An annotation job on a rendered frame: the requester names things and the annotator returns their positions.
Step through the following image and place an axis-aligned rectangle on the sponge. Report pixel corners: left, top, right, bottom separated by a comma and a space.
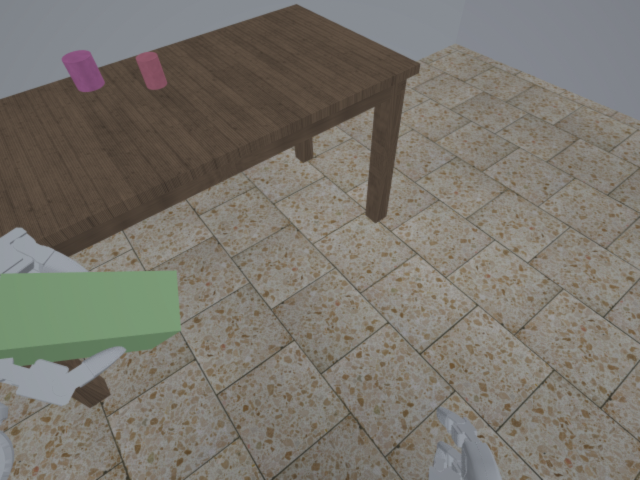
0, 271, 181, 366

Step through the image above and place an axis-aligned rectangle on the robot right hand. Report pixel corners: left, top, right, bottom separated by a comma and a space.
429, 407, 502, 480

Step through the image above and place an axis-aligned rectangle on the table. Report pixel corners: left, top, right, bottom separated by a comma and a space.
0, 4, 420, 408

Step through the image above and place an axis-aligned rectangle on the robot left hand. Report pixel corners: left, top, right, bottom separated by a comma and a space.
0, 228, 126, 406

